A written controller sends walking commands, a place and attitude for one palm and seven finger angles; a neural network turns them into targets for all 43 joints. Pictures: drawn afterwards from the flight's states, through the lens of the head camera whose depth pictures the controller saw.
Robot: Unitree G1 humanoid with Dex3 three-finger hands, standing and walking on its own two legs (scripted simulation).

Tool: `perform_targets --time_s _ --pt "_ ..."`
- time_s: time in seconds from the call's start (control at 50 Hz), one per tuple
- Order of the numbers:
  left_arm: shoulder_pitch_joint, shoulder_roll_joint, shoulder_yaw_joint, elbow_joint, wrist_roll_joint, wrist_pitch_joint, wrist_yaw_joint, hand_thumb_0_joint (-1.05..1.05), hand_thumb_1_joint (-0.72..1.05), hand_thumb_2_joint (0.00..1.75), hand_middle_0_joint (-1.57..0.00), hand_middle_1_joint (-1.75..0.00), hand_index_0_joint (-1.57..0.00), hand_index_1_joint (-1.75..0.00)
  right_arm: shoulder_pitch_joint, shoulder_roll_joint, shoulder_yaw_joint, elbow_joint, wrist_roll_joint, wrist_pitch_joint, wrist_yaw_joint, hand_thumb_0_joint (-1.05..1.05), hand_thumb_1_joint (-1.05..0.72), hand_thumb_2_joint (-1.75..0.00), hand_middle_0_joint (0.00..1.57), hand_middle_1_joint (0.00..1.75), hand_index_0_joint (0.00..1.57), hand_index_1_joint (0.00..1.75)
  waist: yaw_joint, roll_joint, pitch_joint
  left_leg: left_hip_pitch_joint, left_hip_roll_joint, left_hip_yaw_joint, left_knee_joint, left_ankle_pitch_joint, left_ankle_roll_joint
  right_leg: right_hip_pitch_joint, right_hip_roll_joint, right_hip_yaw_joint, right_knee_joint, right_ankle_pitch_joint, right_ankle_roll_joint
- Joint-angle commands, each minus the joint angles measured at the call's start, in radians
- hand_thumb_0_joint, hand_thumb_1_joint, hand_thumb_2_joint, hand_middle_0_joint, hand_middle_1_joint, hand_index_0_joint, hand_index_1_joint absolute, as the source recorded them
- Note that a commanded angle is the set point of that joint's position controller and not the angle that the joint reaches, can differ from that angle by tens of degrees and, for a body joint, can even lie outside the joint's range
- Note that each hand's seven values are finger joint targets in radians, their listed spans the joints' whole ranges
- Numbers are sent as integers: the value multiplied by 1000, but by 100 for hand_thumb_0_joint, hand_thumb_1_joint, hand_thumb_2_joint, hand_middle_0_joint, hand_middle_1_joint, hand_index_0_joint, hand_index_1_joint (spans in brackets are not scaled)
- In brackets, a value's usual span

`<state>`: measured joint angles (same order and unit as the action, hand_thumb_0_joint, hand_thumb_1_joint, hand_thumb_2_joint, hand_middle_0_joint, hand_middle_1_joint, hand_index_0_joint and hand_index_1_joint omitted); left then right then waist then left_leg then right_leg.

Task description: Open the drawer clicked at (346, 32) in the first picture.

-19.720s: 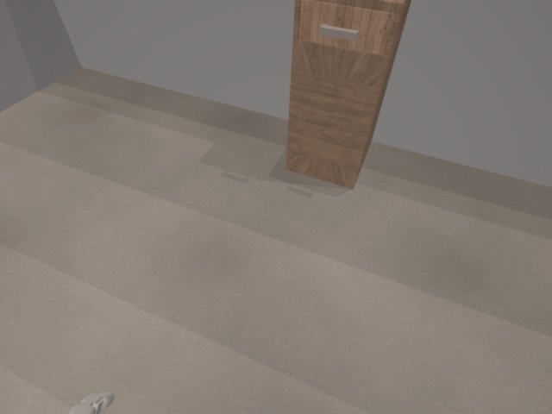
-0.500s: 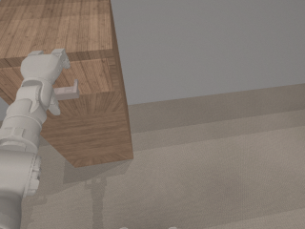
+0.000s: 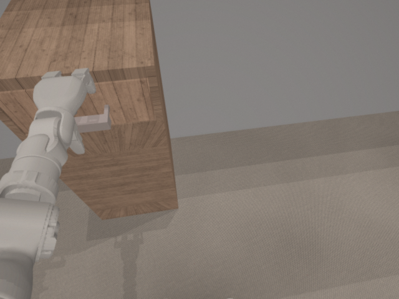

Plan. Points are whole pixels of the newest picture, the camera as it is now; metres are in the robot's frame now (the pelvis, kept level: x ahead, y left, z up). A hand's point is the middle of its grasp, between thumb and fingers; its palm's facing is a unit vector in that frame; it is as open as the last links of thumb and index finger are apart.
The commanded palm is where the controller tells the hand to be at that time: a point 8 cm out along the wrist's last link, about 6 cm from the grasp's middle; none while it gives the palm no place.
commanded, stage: move the hooked fingers above the handle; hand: left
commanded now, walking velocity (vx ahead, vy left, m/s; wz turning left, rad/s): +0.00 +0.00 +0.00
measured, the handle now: (80, 117) +0.53 +0.26 +0.02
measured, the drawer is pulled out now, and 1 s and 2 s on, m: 0.00 0.00 0.00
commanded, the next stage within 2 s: lower the fingers behind the handle in 0.84 s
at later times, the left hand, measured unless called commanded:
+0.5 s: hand (60, 122) +0.49 +0.28 +0.06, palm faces +0.00 -0.07 -1.00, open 13.6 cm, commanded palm +0.48 +0.28 +0.13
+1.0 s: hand (61, 119) +0.48 +0.27 +0.07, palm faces -0.05 -0.04 -1.00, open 13.5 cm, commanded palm +0.47 +0.26 +0.13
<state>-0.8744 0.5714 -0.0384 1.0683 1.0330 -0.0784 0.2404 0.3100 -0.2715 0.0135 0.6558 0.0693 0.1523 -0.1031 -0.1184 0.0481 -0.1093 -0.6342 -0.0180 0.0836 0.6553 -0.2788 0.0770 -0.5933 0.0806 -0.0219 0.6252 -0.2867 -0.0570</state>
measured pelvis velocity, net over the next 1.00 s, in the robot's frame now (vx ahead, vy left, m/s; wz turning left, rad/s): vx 0.02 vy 0.01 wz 0.05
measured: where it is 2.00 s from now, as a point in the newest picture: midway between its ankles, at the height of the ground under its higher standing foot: outside the picture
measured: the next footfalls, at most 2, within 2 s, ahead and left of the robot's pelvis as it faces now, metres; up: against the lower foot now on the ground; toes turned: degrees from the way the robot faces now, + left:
none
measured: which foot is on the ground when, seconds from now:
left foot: down 0.00-1.00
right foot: down 0.00-1.00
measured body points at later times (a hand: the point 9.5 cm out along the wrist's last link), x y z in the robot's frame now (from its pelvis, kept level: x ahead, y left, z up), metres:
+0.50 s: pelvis +0.03 +0.02 +0.00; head +0.11 +0.03 +0.44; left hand +0.48 +0.28 +0.11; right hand +0.06 -0.25 -0.13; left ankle +0.02 +0.07 -0.72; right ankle +0.00 -0.08 -0.72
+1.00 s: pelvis +0.02 +0.01 +0.00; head +0.09 +0.02 +0.44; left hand +0.48 +0.27 +0.12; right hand +0.05 -0.26 -0.13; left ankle +0.02 +0.07 -0.72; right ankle +0.00 -0.08 -0.72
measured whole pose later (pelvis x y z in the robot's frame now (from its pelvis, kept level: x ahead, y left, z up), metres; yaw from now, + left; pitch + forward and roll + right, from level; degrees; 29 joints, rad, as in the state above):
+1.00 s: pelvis +0.02 +0.01 +0.00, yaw +3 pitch +15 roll -2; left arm -0.85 0.53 -0.08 1.00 1.02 -0.06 0.18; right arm 0.37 -0.26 -0.04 0.70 0.02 0.13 -0.04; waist -0.08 0.05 -0.11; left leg -0.62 -0.05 0.04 0.68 -0.32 0.09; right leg -0.55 0.05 -0.06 0.63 -0.33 -0.04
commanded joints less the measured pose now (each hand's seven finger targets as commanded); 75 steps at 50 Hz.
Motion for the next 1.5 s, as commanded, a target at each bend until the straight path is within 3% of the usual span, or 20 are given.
perform_targets --time_s 0.0,0.14,0.18,0.26,0.36,0.4,0.46,0.52,0.56,0.64,0.72,0.76,0.94,1.0,1.08,1.2,1.26,1.34,1.44,1.48 --pt "-357 458 150 -86 6 80 12 0 -50 30 -30 -120 -30 -120 83 -166 -56 -82 -12 -25 -10 0 -90 -90 20 30 20 30 55 -57 -321 102 -8 -55 -60 111 -14 224 -50 81 -99 133 38" --pt "-410 364 101 -187 3 -21 -32 0 -50 30 -30 -120 -30 -120 136 -165 -83 -69 -28 -46 -2 0 -90 -90 20 30 20 30 5 35 -370 237 6 -84 -25 202 -7 135 -39 73 -87 174 33" --pt "-453 271 35 -298 -10 -77 -50 0 -50 30 -30 -120 -30 -120 158 -158 -99 -59 -37 -50 5 0 -90 -90 20 30 20 30 -17 85 -440 349 8 -100 -2 287 -9 96 -30 68 -81 212 29" --pt "-495 152 -23 -394 -47 -141 -54 0 -50 30 -30 -120 -30 -120 180 -158 -118 -23 -53 -53 24 0 -90 -90 20 30 20 30 -44 123 -415 488 25 -152 16 376 -30 -49 -14 33 -75 171 17" --pt "-449 268 120 -335 -44 -98 27 0 -50 30 -30 -120 -30 -120 177 -171 -115 4 -67 -32 54 0 -90 -90 20 30 20 30 13 112 -419 478 33 -187 25 534 -68 -65 -2 -3 -29 191 5" --pt "-461 191 64 -339 -39 -60 49 0 -50 30 -30 -120 -30 -120 171 -163 -118 -2 -66 -29 67 0 -90 -90 20 30 20 30 1 84 -416 476 36 -190 27 557 -69 -58 -1 -8 -25 204 10" --pt "-503 209 77 -357 -24 -25 65 0 -50 30 -30 -120 -30 -120 159 -170 -119 -2 -64 -24 76 0 -90 -90 20 30 20 30 3 66 -446 494 44 -203 23 579 -75 -47 -1 -10 -21 204 10" --pt "-513 158 36 -365 -13 8 64 0 -50 30 -30 -120 -30 -120 149 -160 -123 -7 -62 -23 85 0 -90 -90 20 30 20 30 6 97 -470 548 52 -217 24 604 -83 -68 -2 -11 -22 183 15" --pt "-504 216 83 -333 -9 25 56 0 -50 30 -30 -120 -30 -120 141 -164 -115 -11 -64 -19 82 0 -90 -90 20 30 20 30 15 62 -466 523 47 -207 16 575 -77 -34 0 -8 -30 184 12" --pt "-478 186 45 -286 -9 45 23 0 -50 30 -30 -120 -30 -120 123 -154 -105 -29 -54 -19 71 0 -90 -90 20 30 20 30 5 20 -398 446 29 -178 -8 428 -53 10 -8 -1 -49 176 14" --pt "-499 195 36 -272 1 33 3 0 -50 30 -30 -120 -30 -120 120 -150 -96 -45 -50 -27 59 0 -90 -90 20 30 20 30 2 29 -369 419 22 -173 -21 347 -41 10 -13 6 -56 144 12" --pt "-540 156 8 -316 -8 13 -5 0 -50 30 -30 -120 -30 -120 126 -146 -99 -49 -54 -35 56 0 -90 -90 20 30 20 30 -7 48 -389 442 22 -173 -18 373 -42 11 -15 7 -58 157 11" --pt "-512 171 30 -321 -13 -12 -2 0 -50 30 -30 -120 -30 -120 148 -149 -109 -32 -52 -47 57 0 -90 -90 20 30 20 30 4 54 -410 443 21 -170 -15 370 -44 16 -12 13 -58 163 9" --pt "-475 129 2 -300 -20 -14 -5 0 -50 30 -30 -120 -30 -120 153 -150 -112 -25 -54 -44 61 0 -90 -90 20 30 20 30 -1 54 -393 426 17 -157 -7 391 -43 20 -11 16 -59 189 9" --pt "-430 181 38 -262 -15 -6 -2 0 -50 30 -30 -120 -30 -120 151 -156 -108 -23 -51 -37 60 0 -90 -90 20 30 20 30 10 18 -373 349 8 -137 -11 344 -27 72 -16 32 -62 212 11" --pt "-385 163 19 -211 0 12 5 0 -50 30 -30 -120 -30 -120 146 -154 -106 -26 -50 -33 60 0 -90 -90 20 30 20 30 6 21 -345 301 3 -122 -11 303 -22 70 -18 35 -61 204 11" --pt "-374 207 50 -178 0 18 4 0 -50 30 -30 -120 -30 -120 147 -161 -101 -26 -47 -32 54 0 -90 -90 20 30 20 30 1 -33 -332 255 2 -115 -9 268 -15 91 -22 43 -64 202 15" --pt "-359 147 1 -148 8 30 3 0 -50 30 -30 -120 -30 -120 150 -154 -102 -31 -46 -33 58 0 -90 -90 20 30 20 30 -6 5 -313 264 2 -113 -1 255 -18 39 -19 34 -58 176 16" --pt "-387 207 44 -175 4 3 3 0 -50 30 -30 -120 -30 -120 153 -156 -97 -44 -47 -34 49 0 -90 -90 20 30 20 30 -8 -15 -341 230 -4 -110 16 240 -11 62 -21 45 -45 192 20" --pt "-452 261 82 -247 6 -36 18 0 -50 30 -30 -120 -30 -120 159 -156 -99 -46 -54 -40 43 0 -90 -90 20 30 20 30 -5 17 -405 238 -4 -112 30 255 -9 72 -21 55 -27 210 21"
